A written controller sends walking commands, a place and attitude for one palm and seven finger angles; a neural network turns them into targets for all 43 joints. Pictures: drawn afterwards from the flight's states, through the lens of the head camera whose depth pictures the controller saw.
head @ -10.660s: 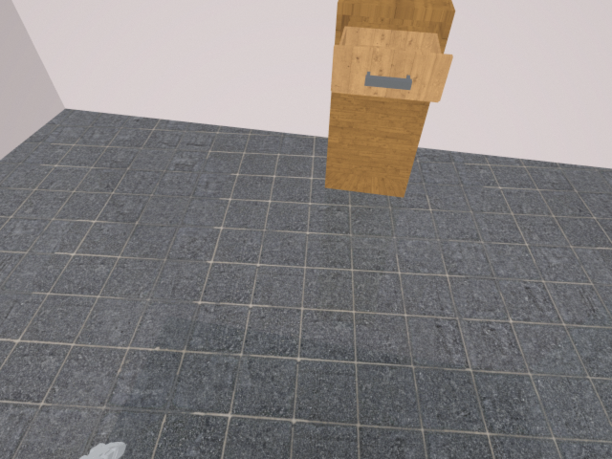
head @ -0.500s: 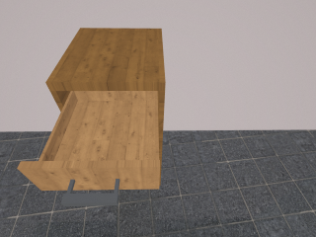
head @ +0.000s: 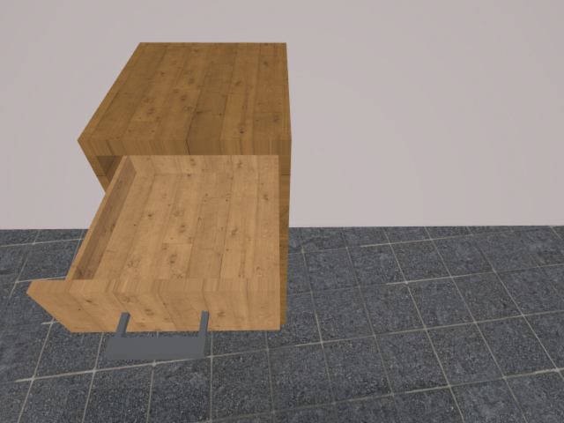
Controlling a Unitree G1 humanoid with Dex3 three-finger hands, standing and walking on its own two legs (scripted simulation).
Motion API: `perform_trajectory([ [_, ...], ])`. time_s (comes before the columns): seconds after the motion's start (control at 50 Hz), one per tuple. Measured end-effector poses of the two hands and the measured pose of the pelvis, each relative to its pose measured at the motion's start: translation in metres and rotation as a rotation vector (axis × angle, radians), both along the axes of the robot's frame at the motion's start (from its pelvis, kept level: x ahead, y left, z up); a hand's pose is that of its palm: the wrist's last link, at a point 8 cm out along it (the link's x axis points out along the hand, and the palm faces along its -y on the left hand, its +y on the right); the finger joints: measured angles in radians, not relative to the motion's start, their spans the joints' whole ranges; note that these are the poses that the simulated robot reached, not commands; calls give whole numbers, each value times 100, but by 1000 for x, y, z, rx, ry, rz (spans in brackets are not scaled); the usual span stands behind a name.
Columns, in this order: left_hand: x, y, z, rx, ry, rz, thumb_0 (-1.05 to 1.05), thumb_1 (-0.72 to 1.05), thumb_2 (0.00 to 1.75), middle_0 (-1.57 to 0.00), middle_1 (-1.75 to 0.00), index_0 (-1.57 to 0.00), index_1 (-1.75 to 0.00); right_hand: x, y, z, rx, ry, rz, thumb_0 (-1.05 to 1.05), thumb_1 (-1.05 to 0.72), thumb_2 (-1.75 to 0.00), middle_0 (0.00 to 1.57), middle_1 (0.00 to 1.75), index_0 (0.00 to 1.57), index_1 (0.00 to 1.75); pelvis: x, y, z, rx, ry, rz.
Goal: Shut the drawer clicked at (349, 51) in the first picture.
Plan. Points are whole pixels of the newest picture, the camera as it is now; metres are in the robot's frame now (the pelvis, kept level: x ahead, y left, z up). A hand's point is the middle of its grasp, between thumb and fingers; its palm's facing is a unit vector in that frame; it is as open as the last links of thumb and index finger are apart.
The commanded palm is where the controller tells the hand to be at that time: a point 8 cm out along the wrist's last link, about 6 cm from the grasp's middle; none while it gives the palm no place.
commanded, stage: come to a stop and stand still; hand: left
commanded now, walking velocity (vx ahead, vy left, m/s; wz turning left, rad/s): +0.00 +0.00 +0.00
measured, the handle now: (161, 333) +0.25 +0.20 -0.03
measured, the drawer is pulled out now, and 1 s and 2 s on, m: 0.30 0.30 0.28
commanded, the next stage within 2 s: look again from close up in 0.66 s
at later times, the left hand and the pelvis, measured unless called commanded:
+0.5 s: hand out of the picture +0.02 +0.19 -0.17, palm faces +0.02 -0.98 -0.22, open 7.3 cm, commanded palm none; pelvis +0.01 +0.01 +0.00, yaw +0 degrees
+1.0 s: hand out of the picture +0.00 +0.17 -0.17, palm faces +0.02 -0.98 -0.20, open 7.3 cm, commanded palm none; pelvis +0.01 +0.00 +0.00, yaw +0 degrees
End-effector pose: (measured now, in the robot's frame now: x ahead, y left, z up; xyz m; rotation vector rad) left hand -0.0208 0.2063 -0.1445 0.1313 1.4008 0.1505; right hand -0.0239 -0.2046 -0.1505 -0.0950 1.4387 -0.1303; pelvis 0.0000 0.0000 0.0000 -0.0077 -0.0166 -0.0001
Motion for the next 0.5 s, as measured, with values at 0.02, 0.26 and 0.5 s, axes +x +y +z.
perform_trajectory([
  [0.02,0,1,-1,1,-3,-4,0,91,89,-20,-30,-20,-30,2,0,-1,-2,-7,-1,0,-91,-90,20,30,20,30,-1,1,-1,-3,1,3],
  [0.26,25,29,3,41,-60,-15,0,91,89,-19,-30,-20,-30,17,12,-8,7,-80,13,1,-92,-90,20,30,20,30,5,15,-5,10,-3,0],
  [0.5,37,31,3,41,-54,-20,0,92,89,-19,-30,-20,-30,21,9,-4,-6,-56,18,1,-91,-90,20,30,20,30,11,14,-3,18,-4,-7],
])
